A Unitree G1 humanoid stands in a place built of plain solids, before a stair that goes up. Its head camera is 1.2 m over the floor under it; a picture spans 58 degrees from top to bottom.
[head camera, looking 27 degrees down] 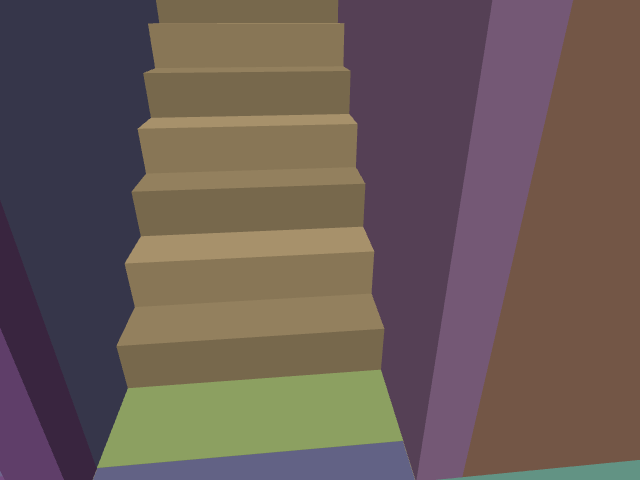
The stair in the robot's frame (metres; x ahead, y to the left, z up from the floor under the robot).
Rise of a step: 0.20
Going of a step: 0.23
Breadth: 0.94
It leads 6 degrees to the left of straight ahead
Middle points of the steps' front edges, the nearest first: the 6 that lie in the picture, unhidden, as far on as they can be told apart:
1.21 0.23 0.20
1.44 0.26 0.40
1.66 0.28 0.59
1.89 0.30 0.79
2.12 0.32 0.99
2.34 0.35 1.18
